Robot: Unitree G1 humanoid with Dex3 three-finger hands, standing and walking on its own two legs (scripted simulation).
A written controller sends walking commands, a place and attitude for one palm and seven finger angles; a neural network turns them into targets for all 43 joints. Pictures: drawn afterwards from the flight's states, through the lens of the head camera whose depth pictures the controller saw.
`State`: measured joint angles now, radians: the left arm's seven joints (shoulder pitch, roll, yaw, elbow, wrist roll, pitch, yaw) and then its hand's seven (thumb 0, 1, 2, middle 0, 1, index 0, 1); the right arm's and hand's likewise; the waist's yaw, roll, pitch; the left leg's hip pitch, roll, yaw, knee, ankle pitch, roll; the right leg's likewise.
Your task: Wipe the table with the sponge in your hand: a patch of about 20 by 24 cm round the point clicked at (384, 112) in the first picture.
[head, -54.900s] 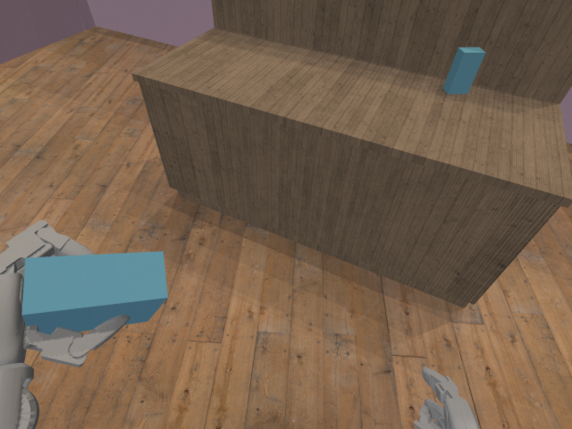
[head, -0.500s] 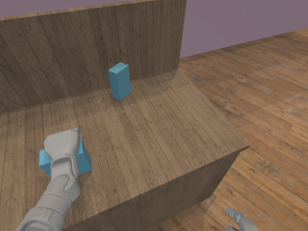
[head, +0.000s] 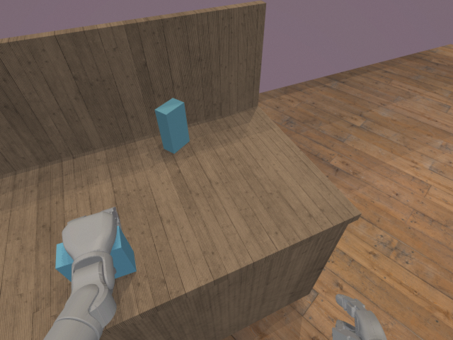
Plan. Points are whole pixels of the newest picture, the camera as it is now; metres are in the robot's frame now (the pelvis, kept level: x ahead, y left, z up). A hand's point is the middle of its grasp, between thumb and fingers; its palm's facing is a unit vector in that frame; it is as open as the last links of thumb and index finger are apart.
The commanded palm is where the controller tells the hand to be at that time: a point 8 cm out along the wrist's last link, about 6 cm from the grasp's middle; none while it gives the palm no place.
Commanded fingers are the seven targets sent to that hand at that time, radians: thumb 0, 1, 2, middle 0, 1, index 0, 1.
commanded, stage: wipe back along the first lane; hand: left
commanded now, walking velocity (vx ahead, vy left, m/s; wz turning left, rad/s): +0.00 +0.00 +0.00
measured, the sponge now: (102, 262) +0.27 +0.29 -0.06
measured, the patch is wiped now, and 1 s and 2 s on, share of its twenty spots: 1.00 1.00 1.00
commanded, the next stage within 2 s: lift the sponge slowly off the table in 0.82 s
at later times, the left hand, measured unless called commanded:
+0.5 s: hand (103, 248) +0.28 +0.28 -0.01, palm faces -0.06 -0.04 -1.00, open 9.4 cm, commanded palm +0.24 +0.26 +0.01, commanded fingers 0.00 0.10 1.30 -1.20 -1.60 -1.20 -1.60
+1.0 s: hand (104, 247) +0.28 +0.27 -0.01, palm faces -0.07 -0.02 -1.00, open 9.4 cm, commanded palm +0.24 +0.25 +0.02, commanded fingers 0.00 0.10 1.30 -1.20 -1.60 -1.20 -1.60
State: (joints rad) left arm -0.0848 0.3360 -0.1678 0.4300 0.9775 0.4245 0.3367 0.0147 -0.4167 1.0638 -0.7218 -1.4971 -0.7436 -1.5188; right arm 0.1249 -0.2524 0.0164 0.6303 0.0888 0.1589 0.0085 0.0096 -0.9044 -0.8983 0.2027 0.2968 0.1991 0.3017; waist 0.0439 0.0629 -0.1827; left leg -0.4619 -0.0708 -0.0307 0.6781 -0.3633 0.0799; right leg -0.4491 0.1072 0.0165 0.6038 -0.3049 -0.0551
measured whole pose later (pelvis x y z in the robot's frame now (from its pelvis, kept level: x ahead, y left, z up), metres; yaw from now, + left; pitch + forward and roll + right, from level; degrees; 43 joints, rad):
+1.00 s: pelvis -0.01 -0.01 +0.00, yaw +0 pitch +10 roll -2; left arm -0.19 0.34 -0.16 0.53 0.98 0.41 0.33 0.01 -0.44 1.07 -0.75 -1.47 -0.77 -1.49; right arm 0.13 -0.25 0.01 0.64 0.09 0.15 -0.02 0.01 -0.90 -0.90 0.20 0.30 0.20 0.30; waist 0.05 0.06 -0.19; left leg -0.53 -0.07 -0.04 0.71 -0.36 0.07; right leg -0.52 0.11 0.00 0.65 -0.30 -0.07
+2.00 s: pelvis -0.01 +0.00 +0.01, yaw +0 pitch +2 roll -2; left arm -0.03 0.32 -0.18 0.28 0.96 0.43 0.23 0.00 -0.46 1.06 -0.80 -1.40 -0.82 -1.42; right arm 0.02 -0.23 0.02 0.67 0.06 0.14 -0.03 0.01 -0.90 -0.90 0.20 0.30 0.20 0.30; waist 0.09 0.06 -0.09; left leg -0.27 -0.08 -0.03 0.53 -0.29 0.08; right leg -0.26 0.09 0.03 0.47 -0.24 -0.05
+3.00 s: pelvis +0.00 +0.00 +0.02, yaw +1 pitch -1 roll -1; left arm -0.07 0.38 -0.19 0.08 0.92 0.52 0.06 -0.01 -0.46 1.06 -0.81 -1.40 -0.82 -1.41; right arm -0.04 -0.25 0.06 0.68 0.07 0.14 -0.04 0.01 -0.90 -0.90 0.20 0.30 0.20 0.30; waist 0.11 0.08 -0.05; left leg -0.13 -0.08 -0.04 0.40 -0.24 0.08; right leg -0.13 0.09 0.03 0.36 -0.20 -0.06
